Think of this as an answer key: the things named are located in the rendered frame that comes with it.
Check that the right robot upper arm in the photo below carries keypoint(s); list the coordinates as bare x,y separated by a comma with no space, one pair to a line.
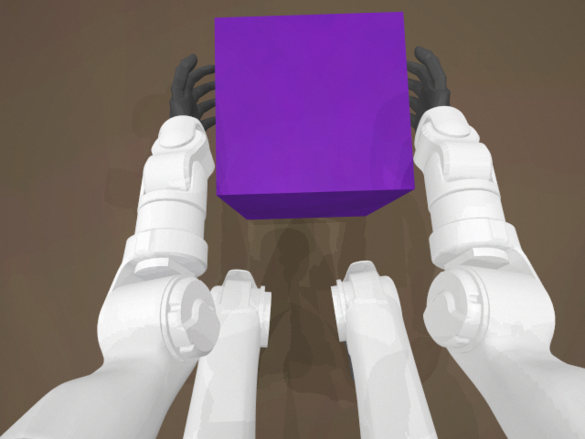
498,326

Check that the right robot hand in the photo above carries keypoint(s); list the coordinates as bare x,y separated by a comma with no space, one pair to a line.
432,90

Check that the robot right shin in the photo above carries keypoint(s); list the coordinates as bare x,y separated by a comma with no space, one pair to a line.
386,282

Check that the left robot forearm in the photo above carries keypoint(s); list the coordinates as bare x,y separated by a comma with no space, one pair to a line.
172,208

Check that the left robot hand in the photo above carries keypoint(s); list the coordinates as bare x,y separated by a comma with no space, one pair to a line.
184,97

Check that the right robot forearm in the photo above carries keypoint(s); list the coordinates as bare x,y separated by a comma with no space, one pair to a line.
464,201

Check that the left robot upper arm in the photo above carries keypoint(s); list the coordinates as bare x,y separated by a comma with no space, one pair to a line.
151,335

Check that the robot left shin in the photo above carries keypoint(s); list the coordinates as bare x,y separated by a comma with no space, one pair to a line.
236,275

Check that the carton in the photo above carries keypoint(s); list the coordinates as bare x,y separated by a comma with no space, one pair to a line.
312,114

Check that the robot shin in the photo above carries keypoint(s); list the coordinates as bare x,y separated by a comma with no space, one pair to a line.
236,275
386,282

